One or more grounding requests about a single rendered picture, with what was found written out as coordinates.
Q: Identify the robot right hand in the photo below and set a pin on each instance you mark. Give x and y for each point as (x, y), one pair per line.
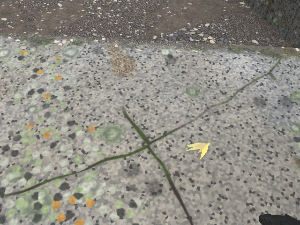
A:
(268, 219)

